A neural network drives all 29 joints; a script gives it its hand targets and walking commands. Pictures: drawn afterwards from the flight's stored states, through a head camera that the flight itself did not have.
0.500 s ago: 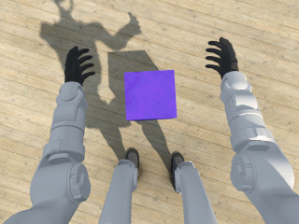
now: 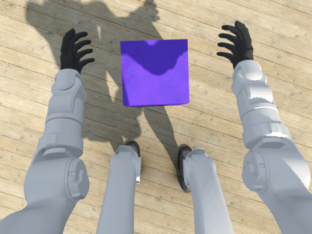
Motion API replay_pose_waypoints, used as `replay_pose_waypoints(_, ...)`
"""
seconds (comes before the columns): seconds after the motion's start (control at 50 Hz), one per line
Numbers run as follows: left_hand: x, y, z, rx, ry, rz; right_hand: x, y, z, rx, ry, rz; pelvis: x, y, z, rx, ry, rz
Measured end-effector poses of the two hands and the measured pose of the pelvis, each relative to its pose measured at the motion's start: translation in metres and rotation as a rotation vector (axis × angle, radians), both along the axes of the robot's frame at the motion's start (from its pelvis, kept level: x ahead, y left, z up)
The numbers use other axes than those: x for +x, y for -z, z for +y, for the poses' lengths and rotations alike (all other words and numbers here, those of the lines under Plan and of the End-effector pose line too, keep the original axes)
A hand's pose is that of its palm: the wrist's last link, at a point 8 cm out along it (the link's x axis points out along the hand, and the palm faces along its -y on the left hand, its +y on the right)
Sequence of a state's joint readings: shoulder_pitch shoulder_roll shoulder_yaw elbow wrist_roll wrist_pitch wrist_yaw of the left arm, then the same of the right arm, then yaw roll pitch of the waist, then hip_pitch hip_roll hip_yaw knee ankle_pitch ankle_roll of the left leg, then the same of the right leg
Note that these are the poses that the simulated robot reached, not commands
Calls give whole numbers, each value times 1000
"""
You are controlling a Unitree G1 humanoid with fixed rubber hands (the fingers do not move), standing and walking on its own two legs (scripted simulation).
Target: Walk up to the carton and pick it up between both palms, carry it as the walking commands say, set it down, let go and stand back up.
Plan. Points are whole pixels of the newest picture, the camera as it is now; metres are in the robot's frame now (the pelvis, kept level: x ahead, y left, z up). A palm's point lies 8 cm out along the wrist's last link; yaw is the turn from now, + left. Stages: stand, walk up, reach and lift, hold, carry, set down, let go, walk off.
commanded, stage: reach and lift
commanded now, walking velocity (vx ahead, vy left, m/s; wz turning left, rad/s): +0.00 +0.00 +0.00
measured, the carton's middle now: (154, 79) +0.50 +0.04 -0.43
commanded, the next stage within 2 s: none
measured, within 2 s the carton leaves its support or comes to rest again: neither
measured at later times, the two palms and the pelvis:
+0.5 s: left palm (93, 74) +0.48 +0.22 -0.28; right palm (217, 71) +0.51 -0.15 -0.29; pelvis -0.01 +0.00 -0.11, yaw +1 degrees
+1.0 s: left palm (101, 79) +0.48 +0.23 -0.38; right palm (205, 77) +0.50 -0.14 -0.39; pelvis -0.04 +0.00 -0.18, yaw +1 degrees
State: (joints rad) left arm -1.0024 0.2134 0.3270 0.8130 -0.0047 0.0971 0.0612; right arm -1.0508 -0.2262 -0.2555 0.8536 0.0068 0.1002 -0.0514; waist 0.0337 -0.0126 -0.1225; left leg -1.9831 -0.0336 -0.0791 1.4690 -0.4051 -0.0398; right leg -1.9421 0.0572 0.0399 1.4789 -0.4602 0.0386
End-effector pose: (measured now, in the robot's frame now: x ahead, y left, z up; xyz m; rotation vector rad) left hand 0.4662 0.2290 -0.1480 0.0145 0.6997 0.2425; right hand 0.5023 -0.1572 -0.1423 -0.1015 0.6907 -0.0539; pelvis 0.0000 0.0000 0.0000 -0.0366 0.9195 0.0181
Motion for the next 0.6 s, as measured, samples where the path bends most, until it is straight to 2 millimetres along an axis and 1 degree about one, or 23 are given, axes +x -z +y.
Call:
replay_pose_waypoints(0.08,1,25,-1,4,4,5,3,24,2,3,-2,7,-8,26,0,2,3,-23)
replay_pose_waypoints(0.16,4,44,-2,6,6,7,7,44,5,16,4,3,-12,46,2,2,1,-34)
replay_pose_waypoints(0.26,9,68,-4,-2,10,12,9,71,6,12,3,14,-12,68,3,6,2,-41)
replay_pose_waypoints(0.4,14,107,-6,-10,6,21,7,115,6,19,7,41,-11,95,4,11,5,-40)
replay_pose_waypoints(0.5,11,137,-7,-6,14,32,3,143,6,21,6,43,-13,115,4,12,5,-49)
replay_pose_waypoints(0.6,0,168,-6,5,15,68,-3,174,3,23,9,66,-17,134,2,17,7,-75)
